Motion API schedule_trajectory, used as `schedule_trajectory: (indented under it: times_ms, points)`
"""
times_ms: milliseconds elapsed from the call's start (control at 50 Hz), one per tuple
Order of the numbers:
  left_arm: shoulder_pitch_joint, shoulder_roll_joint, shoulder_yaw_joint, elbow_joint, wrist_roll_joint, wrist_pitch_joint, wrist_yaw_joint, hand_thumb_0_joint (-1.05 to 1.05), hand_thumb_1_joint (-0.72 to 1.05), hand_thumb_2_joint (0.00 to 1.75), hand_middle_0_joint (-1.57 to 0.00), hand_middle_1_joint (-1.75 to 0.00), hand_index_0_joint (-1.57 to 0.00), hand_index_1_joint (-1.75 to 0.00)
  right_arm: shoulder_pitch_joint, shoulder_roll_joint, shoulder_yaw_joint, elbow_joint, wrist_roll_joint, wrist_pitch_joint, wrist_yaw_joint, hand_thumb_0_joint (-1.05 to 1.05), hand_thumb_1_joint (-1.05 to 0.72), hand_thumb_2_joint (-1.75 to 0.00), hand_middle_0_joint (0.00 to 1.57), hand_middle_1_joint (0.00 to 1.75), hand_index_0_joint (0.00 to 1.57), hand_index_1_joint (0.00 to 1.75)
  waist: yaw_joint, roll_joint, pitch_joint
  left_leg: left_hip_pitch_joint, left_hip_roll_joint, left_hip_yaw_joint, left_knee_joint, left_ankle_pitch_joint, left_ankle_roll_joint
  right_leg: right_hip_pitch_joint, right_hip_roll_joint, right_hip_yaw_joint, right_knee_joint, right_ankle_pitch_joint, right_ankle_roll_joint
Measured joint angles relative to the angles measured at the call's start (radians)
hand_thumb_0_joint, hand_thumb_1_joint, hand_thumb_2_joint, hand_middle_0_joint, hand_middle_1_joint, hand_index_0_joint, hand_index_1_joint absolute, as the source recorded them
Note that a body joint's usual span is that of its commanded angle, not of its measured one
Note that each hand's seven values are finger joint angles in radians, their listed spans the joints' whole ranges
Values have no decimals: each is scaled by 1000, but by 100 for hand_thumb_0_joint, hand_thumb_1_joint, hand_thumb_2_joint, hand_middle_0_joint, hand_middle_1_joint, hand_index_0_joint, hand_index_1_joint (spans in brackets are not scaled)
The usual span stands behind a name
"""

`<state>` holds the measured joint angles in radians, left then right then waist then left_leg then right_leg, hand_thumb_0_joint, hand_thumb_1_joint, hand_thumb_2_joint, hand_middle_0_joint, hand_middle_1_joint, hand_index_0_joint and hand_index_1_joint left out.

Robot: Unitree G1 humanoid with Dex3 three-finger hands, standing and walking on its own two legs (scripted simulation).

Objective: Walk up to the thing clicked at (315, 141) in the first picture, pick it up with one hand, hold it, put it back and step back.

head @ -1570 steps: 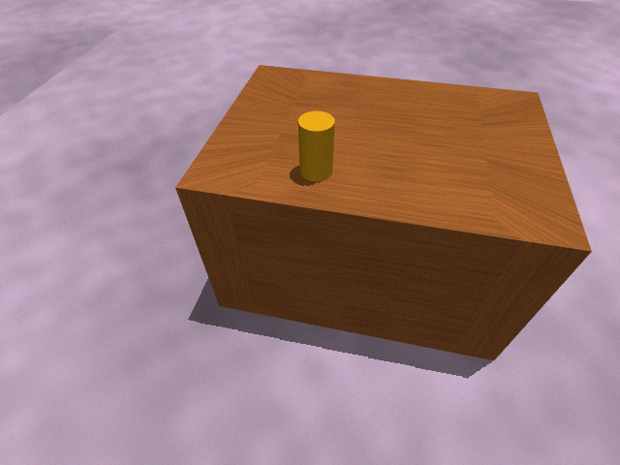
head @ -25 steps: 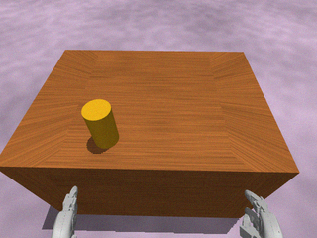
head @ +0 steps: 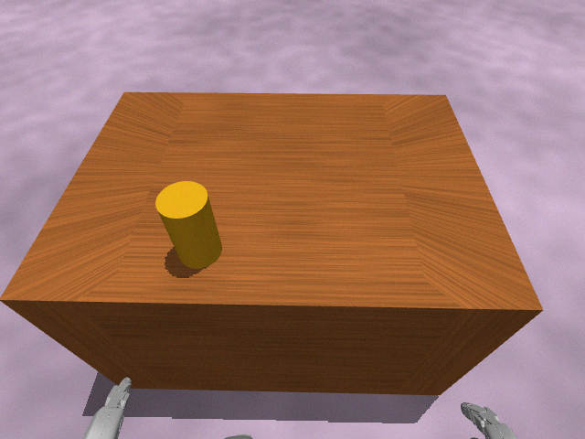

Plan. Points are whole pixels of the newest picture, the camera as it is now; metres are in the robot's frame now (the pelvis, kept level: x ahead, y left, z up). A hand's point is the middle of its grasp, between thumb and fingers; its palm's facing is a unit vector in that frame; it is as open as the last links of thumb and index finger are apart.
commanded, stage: home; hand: left
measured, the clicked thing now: (192, 226) +0.50 +0.21 -0.05
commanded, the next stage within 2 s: stand in 0.14 s
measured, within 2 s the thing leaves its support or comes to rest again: neither
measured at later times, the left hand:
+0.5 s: hand out of the picture +0.05 +0.25 -0.11, palm faces +0.00 -0.93 -0.36, open 14.3 cm
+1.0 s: hand out of the picture +0.06 +0.24 -0.11, palm faces -0.02 -0.94 -0.33, open 7.5 cm
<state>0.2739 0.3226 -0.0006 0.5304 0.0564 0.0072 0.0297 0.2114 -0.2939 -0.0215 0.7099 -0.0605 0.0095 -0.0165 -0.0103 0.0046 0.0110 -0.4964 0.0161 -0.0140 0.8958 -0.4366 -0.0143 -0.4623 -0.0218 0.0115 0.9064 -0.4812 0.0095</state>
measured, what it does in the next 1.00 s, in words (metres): rises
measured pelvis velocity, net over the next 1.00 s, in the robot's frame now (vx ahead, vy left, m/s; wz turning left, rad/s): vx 0.00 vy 0.00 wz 0.00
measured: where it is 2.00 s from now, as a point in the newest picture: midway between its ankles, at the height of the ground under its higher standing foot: outside the picture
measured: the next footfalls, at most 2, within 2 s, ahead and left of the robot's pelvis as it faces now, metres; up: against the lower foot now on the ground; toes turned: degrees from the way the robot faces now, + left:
none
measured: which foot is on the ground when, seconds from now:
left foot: down 0.00-1.00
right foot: down 0.00-1.00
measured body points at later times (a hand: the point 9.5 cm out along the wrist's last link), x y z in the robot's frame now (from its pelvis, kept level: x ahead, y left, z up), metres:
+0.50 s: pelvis +0.00 +0.00 +0.04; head +0.00 +0.00 +0.49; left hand +0.05 +0.30 -0.09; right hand +0.07 -0.28 -0.10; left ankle +0.02 +0.13 -0.69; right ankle +0.00 -0.13 -0.69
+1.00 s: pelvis +0.00 +0.00 +0.05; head +0.01 +0.00 +0.50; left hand +0.06 +0.29 -0.09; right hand +0.05 -0.29 -0.09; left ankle +0.02 +0.13 -0.69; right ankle +0.00 -0.13 -0.69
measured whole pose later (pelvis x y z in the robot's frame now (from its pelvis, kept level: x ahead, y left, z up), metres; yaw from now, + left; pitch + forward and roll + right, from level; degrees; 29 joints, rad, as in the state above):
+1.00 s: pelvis +0.00 +0.00 +0.05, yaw +0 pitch -3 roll +0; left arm 0.13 0.32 0.00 1.17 0.01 -0.02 0.01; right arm 0.13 -0.33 -0.02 1.17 -0.02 0.00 -0.01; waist 0.00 0.01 0.06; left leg -0.13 0.02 -0.01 0.36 -0.18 -0.02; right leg -0.10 -0.02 0.01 0.37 -0.21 0.02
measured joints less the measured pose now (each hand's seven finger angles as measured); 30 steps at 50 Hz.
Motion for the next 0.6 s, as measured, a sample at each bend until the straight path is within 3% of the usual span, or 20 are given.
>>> schedule_trajectory:
  times_ms: [140,340,460,600]
  points:
    - [-6,24,24,209,-9,-15,-11,0,-57,4,-5,-5,-5,-4,10,-28,-32,125,6,-7,11,1,-90,-90,20,31,20,30,6,-5,9,77,0,4,-80,34,2,75,0,3,-80,37,2]
    - [-24,4,12,410,-29,-21,-14,0,-51,9,-8,-10,-8,-9,-8,-20,-18,266,20,-12,8,1,-90,-90,20,30,20,30,13,-1,32,192,4,-1,-239,112,-4,194,2,-6,-246,117,3]
    - [-51,7,9,495,-40,-20,-12,0,-26,34,-15,-22,-15,-21,-30,-11,-5,333,27,-14,6,1,-90,-90,20,30,20,30,14,5,35,264,4,0,-341,163,-6,266,2,-7,-348,169,5]
    - [-91,3,5,558,-41,-22,-15,0,22,70,-19,-28,-19,-27,-54,-18,-1,386,32,-13,7,1,-90,-90,20,30,20,30,10,12,36,317,2,-1,-432,213,-6,319,0,-10,-438,217,7]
